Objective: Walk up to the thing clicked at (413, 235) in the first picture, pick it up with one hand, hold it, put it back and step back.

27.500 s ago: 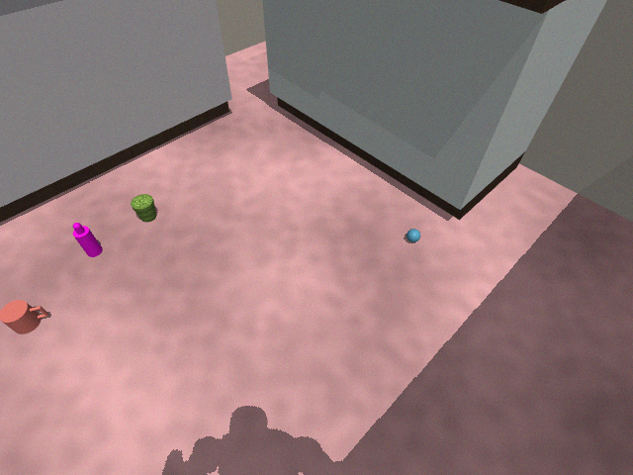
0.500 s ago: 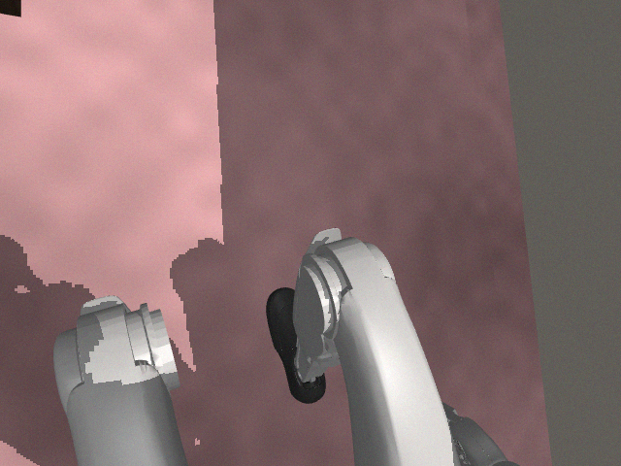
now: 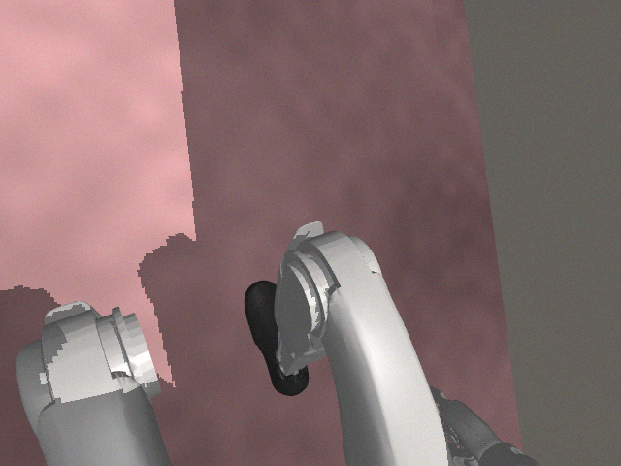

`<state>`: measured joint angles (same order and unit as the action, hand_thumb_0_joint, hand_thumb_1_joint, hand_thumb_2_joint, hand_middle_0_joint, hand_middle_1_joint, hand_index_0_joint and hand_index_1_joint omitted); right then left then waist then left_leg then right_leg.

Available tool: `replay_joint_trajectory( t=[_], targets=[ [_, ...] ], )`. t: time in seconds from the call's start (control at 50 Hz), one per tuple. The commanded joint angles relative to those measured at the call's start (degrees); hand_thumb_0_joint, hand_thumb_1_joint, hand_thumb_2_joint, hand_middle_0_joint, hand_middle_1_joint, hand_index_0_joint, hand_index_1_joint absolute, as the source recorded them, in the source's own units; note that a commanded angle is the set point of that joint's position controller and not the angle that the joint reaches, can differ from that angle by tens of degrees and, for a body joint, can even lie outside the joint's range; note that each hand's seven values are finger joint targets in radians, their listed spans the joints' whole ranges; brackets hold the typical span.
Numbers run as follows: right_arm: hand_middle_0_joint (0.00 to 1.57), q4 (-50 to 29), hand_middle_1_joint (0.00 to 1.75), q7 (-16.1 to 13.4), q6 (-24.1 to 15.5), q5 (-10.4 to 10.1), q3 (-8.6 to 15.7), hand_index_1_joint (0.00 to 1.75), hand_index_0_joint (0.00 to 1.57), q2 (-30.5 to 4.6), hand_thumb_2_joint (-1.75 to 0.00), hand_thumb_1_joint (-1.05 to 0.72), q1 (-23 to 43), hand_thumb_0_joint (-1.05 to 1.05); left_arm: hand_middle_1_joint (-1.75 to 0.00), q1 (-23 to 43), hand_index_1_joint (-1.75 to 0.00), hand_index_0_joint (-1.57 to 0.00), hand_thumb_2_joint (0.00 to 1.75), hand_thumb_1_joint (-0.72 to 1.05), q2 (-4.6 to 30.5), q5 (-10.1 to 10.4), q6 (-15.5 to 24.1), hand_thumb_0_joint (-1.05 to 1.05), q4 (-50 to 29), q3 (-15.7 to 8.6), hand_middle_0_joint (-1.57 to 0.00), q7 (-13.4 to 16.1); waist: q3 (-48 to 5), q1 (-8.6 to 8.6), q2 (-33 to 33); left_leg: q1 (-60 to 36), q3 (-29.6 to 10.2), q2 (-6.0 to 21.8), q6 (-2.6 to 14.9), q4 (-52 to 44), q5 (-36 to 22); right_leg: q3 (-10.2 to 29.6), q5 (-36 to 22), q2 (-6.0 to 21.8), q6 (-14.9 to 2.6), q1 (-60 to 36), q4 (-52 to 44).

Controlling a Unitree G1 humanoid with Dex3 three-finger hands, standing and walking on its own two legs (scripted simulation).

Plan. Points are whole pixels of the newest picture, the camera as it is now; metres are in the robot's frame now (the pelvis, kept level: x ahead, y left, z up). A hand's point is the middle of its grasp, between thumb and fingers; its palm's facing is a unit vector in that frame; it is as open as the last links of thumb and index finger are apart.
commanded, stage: rest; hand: left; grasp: from above
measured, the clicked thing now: out of the picture +0.48 +0.33 -0.27
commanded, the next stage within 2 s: open in 0.64 s
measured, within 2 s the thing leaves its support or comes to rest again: rests again in 0.32 s
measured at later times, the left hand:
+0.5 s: hand out of the picture +0.46 +0.32 -0.26, palm faces -0.47 -0.15 -0.87, open 7.4 cm
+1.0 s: hand out of the picture +0.46 +0.32 -0.26, palm faces -0.47 -0.15 -0.87, open 8.3 cm
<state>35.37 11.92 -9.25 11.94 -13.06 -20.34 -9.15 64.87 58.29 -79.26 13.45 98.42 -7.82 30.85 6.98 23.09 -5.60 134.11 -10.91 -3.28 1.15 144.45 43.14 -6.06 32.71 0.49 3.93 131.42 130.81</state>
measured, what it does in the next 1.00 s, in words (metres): stands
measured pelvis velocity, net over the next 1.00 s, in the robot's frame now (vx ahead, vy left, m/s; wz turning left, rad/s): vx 0.00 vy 0.00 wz -0.04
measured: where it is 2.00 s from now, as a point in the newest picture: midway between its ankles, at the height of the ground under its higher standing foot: (215, 405)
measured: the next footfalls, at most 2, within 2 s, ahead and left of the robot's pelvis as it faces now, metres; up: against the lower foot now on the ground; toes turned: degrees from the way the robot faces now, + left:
none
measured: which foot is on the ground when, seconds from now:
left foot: down 0.00-1.00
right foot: down 0.00-1.00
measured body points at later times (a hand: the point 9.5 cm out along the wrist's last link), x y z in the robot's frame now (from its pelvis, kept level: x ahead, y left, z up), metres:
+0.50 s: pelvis +0.00 +0.00 +0.00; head +0.29 +0.14 +0.31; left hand +0.48 +0.33 -0.21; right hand +0.03 -0.26 -0.03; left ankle +0.05 +0.11 -0.28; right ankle +0.14 -0.13 -0.28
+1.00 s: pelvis +0.00 +0.00 +0.00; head +0.29 +0.13 +0.31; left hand +0.48 +0.33 -0.21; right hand +0.04 -0.26 -0.03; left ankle +0.05 +0.11 -0.28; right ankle +0.14 -0.14 -0.28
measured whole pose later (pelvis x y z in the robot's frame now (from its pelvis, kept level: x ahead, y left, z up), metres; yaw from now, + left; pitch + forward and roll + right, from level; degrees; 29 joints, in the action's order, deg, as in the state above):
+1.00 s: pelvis +0.00 +0.00 +0.00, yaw -2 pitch +29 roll -17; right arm 32.1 13.3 -11.2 12.6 -17.8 -21.9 -7.9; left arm 65.8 64.9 -78.9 15.1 100.9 -8.1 32.0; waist 11.4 24.7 -8.1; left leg 132.9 -13.2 -2.5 1.4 145.7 43.4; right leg -8.2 31.7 -0.3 4.3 129.4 129.9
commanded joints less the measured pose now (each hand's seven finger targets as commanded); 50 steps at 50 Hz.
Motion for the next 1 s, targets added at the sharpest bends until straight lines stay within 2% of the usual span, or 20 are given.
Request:
replay_joint_trajectory(
  t=[0.0, 0.14, 0.2, 0.22, 0.24, 0.26, 0.28, 0.32, 0.38, 0.5, 0.54, 0.62, 0.68, 0.72, 0.76, 0.8, 0.82, 0.86, 0.94, 0.98],
  targets=[
    [0.2, 1.1, 0.3, -0.2, 0.0, -0.1, 6.0, 0.3, 0.2, -19.3, -0.9, -0.91, -13.5, 0.0, -0.66, 14.5, -0.58, -1.13, 0.55, 0.81, 12.1, 1.4, -0.3, 0.0, -5.9, -0.5, -1.06, 2.7, -38.3, 2.8, 31.7, -32.2, 3.0, 2.6, -1.75, -18.1, -19.9, -7.4, -12.8, -1.8, -5.4, -21.0, -7.0],
    [0.2, -0.2, 0.3, -0.2, 0.0, -0.1, 4.8, 0.3, 0.2, -20.4, -0.9, -0.91, -11.8, 0.0, -0.67, 16.2, -0.59, -1.12, 0.55, 0.78, 15.0, 1.3, 0.5, 0.0, -5.6, -1.3, -1.05, 2.7, -34.2, 3.8, 29.2, -27.8, 2.9, 2.5, -1.07, -16.9, -15.7, -7.5, -10.2, -2.0, -5.49, -20.7, -7.9],
    [0.2, 0.1, 0.3, -0.1, -0.1, 0.0, 4.4, 0.3, 0.2, -19.8, -0.9, -0.91, -12.3, 0.0, -0.67, 15.4, -0.59, -1.11, 0.53, 0.78, 14.5, 1.0, 1.0, 0.0, -6.4, -0.3, -1.03, 2.7, -36.2, 3.75, 30.4, -29.6, 3.3, 2.6, -1.04, -17.0, -17.4, -7.4, -11.9, -2.4, -5.23, -23.4, -7.9],
    [0.2, 0.3, 0.3, 0.0, -0.2, 0.3, 4.2, 0.3, 0.2, -20.1, -0.9, -0.91, -12.6, 0.0, -0.68, 15.0, -0.59, -1.11, 0.51, 0.79, 15.6, 0.8, 1.1, 0.0, -5.4, -1.3, -1.02, 2.8, -35.4, 4.26, 29.9, -29.8, 2.9, 2.8, -1.24, -16.6, -18.4, -7.7, -12.5, -2.2, -5.11, -22.7, -7.7],
    [0.2, 0.3, 0.3, 0.0, -0.1, 0.1, 4.2, 0.3, 0.2, -20.2, -0.9, -0.91, -12.4, 0.0, -0.67, 14.3, -0.58, -1.1, 0.51, 0.78, 16.2, 0.9, 1.3, 0.0, -5.9, -1.4, -1.02, 3.0, -36.0, 3.49, 30.6, -30.3, 2.8, 2.8, -1.36, -16.9, -18.7, -7.7, -12.4, -2.3, -5.25, -23.1, -7.6],
    [0.2, 0.0, 0.3, 0.2, -0.3, 0.2, 3.9, 0.3, 0.2, -20.0, -0.9, -0.91, -12.4, 0.0, -0.67, 14.5, -0.59, -1.11, 0.5, 0.79, 15.0, 1.0, 1.2, 0.0, -5.0, -0.6, -1.02, 2.7, -34.8, 4.36, 29.8, -29.6, 3.0, 2.8, -1.14, -15.9, -18.5, -7.7, -12.6, -2.3, -5.17, -22.9, -7.5],
    [0.2, 0.1, 0.3, 0.1, -0.3, 0.2, 3.9, 0.3, 0.2, -20.1, -0.9, -0.91, -12.5, 0.0, -0.68, 14.6, -0.59, -1.11, 0.52, 0.79, 15.5, 1.2, 1.2, 0.0, -5.5, -1.0, -1.02, 2.8, -35.8, 4.21, 30.4, -30.9, 2.6, 2.9, -1.36, -16.6, -19.3, -7.9, -12.9, -2.3, -5.11, -22.9, -7.6],
    [0.2, -0.2, 0.3, 0.3, -0.6, 0.5, 3.7, 0.3, 0.2, -20.5, -0.9, -0.91, -12.0, 0.0, -0.67, 15.5, -0.59, -1.12, 0.51, 0.79, 15.6, 1.2, 1.3, 0.0, -5.2, -0.9, -1.03, 2.9, -33.4, 4.67, 30.9, -29.7, 2.0, 3.1, -1.57, -16.7, -17.7, -8.2, -11.4, -2.1, -5.24, -21.1, -7.4],
    [0.2, -0.6, 0.3, 0.1, -0.6, 0.2, 3.6, 0.3, 0.2, -21.2, -0.9, -0.91, -11.7, 0.0, -0.68, 15.6, -0.59, -1.1, 0.51, 0.79, 17.6, 0.7, 1.3, 0.0, -6.4, -1.4, -1.02, 3.4, -34.6, 4.03, 31.3, -30.2, 2.0, 3.1, -1.44, -16.9, -17.4, -8.1, -11.3, -2.3, -5.3, -21.7, -7.7],
    [0.2, -1.2, 0.3, 0.4, -0.9, 0.1, 3.1, 0.3, 0.2, -21.2, -0.9, -0.91, -10.5, 0.0, -0.66, 14.0, -0.58, -1.09, 0.51, 0.77, 18.0, 0.7, 1.2, 0.0, -4.6, -1.2, -1.01, 4.1, -33.1, 3.82, 30.3, -28.9, 1.0, 3.3, -1.47, -17.4, -16.0, -8.6, -10.5, -2.4, -5.09, -21.0, -7.0],
    [0.2, -1.1, 0.3, 0.8, -1.2, 0.1, 3.4, 0.3, 0.2, -21.2, -0.9, -0.91, -11.0, 0.0, -0.66, 14.7, -0.58, -1.09, 0.5, 0.77, 16.6, 0.7, 1.1, 0.0, -5.0, -0.3, -1.01, 4.1, -33.0, 4.37, 32.3, -30.8, 0.7, 3.5, -1.84, -18.0, -17.2, -8.6, -11.1, -2.3, -5.02, -20.1, -6.6],
    [0.2, -1.1, 0.3, 1.1, -1.4, 0.3, 2.5, 0.3, 0.2, -21.5, -0.9, -0.91, -11.3, 0.0, -0.65, 14.8, -0.57, -1.09, 0.5, 0.76, 17.4, 0.6, 0.8, 0.0, -4.3, -0.8, -1.01, 4.0, -31.5, 5.22, 31.0, -30.1, 0.3, 3.7, -1.91, -16.8, -18.9, -8.6, -12.3, -2.1, -4.87, -20.1, -6.7],
    [0.2, -1.2, 0.3, 1.2, -1.5, 0.2, 2.7, 0.3, 0.2, -21.8, -0.9, -0.91, -11.0, 0.0, -0.65, 15.1, -0.58, -1.08, 0.5, 0.75, 18.0, 1.0, 0.8, 0.0, -4.4, -0.9, -1.01, 3.8, -32.0, 4.8, 32.8, -32.1, -0.4, 3.9, -2.39, -17.4, -19.7, -8.7, -12.0, -2.0, -5.01, -19.6, -6.6],
    [0.2, -1.4, 0.3, 1.2, -1.6, 0.4, 2.5, 0.3, 0.2, -21.8, -0.91, -0.91, -10.7, 0.0, -0.66, 14.8, -0.58, -1.07, 0.47, 0.74, 18.1, 1.2, 1.0, 0.0, -4.1, -0.3, -0.99, 3.6, -31.9, 5.06, 31.0, -29.1, 0.8, 3.6, -1.54, -16.8, -17.6, -8.5, -12.0, -2.5, -4.82, -22.3, -7.7],
    [0.2, -1.4, 0.3, 1.1, -1.4, 0.2, 2.4, 0.3, 0.2, -21.8, -0.9, -0.9, -11.1, 0.0, -0.68, 15.3, -0.61, -0.91, 0.55, 0.58, 19.2, 1.0, 1.2, 0.0, -6.0, -0.8, -0.83, 3.9, -34.4, 4.54, 32.2, -31.1, 0.5, 3.7, -1.85, -17.0, -19.7, -8.6, -13.3, -2.4, -4.92, -22.7, -7.2],
    [0.2, -1.3, 0.3, 1.3, -1.5, 0.4, 2.4, 0.3, 0.2, -21.9, -0.9, -0.9, -11.9, 0.0, -0.68, 14.6, -0.62, -0.81, 0.53, 0.42, 17.6, 1.0, 1.2, 0.0, -4.3, -0.1, -0.74, 3.5, -31.9, 5.89, 32.1, -31.4, 0.2, 3.9, -1.99, -17.1, -20.3, -8.8, -13.2, -2.2, -4.8, -21.9, -7.2],
    [0.2, -1.2, 0.3, 1.3, -1.4, 0.3, 1.8, 0.3, 0.2, -21.2, -0.9, -0.9, -11.2, 0.0, -0.68, 14.0, -0.62, -0.76, 0.51, 0.34, 17.5, 1.2, 1.3, 0.0, -3.6, 0.0, -0.69, 3.6, -32.1, 5.2, 30.9, -30.5, 0.3, 3.7, -1.9, -16.9, -20.0, -8.9, -13.2, -2.5, -4.93, -22.4, -7.3],
    [0.2, -1.5, 0.3, 1.1, -1.4, 0.3, 1.8, 0.3, 0.2, -21.7, -0.9, -0.9, -10.9, 0.0, -0.69, 14.4, -0.63, -0.69, 0.53, 0.23, 18.5, 1.4, 1.6, 0.0, -4.0, 0.0, -0.63, 3.5, -31.6, 5.48, 31.1, -29.1, 1.0, 3.5, -1.55, -16.5, -18.4, -8.6, -12.5, -2.6, -4.89, -23.3, -7.8],
    [0.2, -1.8, 0.3, 0.7, -1.3, 0.4, 1.8, 0.3, 0.2, -21.9, -0.9, -0.9, -10.9, 0.0, -0.72, 15.4, -0.66, -0.58, 0.53, 0.09, 20.2, 1.6, 1.8, 0.0, -5.7, -0.7, -0.52, 3.6, -32.7, 4.87, 31.2, -29.0, 1.3, 3.6, -1.35, -17.1, -16.4, -8.6, -11.3, -2.6, -4.91, -23.9, -8.3],
    [0.2, -1.6, 0.3, 0.7, -1.4, 0.4, 1.5, 0.3, 0.2, -21.8, -0.9, -0.9, -10.5, 0.0, -0.74, 14.6, -0.69, -0.54, 0.6, 0.05, 19.2, 1.8, 1.8, 0.0, -4.5, -0.5, -0.5, 3.4, -30.5, 5.26, 30.8, -29.0, 0.3, 3.8, -1.78, -17.2, -16.3, -9.1, -10.5, -2.3, -4.94, -21.5, -7.9]
  ],
)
